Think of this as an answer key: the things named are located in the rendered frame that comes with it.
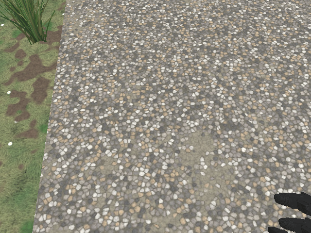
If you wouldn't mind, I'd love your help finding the robot right hand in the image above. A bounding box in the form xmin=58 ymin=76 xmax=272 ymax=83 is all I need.
xmin=267 ymin=192 xmax=311 ymax=233

